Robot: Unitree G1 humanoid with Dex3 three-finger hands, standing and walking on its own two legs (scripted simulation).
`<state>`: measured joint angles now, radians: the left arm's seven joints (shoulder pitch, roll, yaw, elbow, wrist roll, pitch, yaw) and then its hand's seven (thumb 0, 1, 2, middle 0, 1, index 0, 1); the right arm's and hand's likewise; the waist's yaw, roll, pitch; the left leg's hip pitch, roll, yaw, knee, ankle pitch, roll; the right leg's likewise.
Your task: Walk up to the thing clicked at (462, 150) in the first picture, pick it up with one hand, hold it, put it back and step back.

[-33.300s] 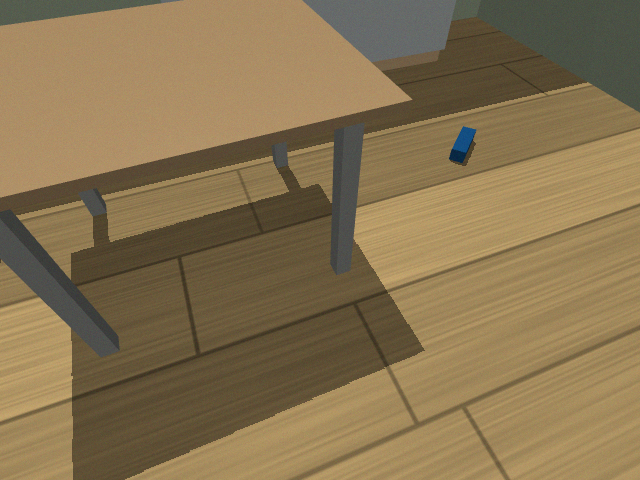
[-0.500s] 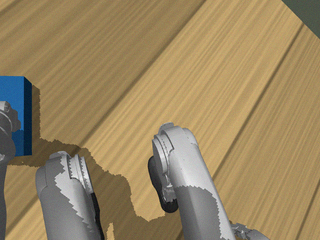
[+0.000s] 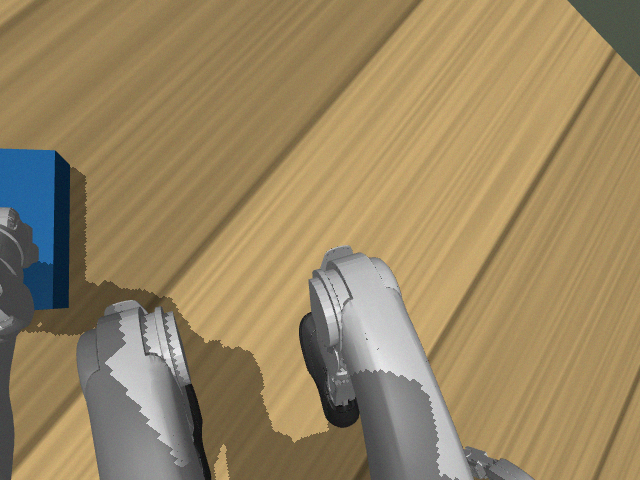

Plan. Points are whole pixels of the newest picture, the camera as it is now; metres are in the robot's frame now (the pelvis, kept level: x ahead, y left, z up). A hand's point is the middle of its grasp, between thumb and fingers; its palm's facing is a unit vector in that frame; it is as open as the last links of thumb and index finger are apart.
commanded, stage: approach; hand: left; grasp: from above
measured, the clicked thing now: (34, 231) +0.45 +0.30 -0.31
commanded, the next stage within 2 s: rest palm in 0.40 s
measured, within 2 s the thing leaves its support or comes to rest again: neither
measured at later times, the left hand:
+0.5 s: hand (35, 210) +0.46 +0.25 -0.20, palm faces +0.04 -0.52 -0.85, open 13.5 cm
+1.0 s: hand (37, 226) +0.45 +0.27 -0.24, palm faces +0.07 -0.51 -0.86, open 13.9 cm
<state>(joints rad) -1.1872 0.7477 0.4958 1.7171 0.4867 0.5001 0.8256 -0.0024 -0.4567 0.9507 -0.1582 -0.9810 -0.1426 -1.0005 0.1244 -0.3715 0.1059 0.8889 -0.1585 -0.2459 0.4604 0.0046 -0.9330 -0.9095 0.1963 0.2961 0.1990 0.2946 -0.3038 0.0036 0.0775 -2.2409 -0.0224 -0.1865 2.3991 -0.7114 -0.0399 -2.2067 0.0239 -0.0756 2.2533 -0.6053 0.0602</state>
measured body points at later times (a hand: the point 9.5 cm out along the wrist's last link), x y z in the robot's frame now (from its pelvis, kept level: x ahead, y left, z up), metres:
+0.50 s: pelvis +0.00 +0.00 +0.00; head +0.28 +0.06 +0.34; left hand +0.46 +0.28 -0.15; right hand -0.01 -0.29 -0.07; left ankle +0.07 +0.13 -0.31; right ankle +0.12 -0.13 -0.31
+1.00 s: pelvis +0.00 +0.00 -0.03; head +0.29 +0.05 +0.31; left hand +0.45 +0.29 -0.19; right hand -0.01 -0.27 -0.11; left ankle +0.07 +0.13 -0.31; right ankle +0.12 -0.13 -0.31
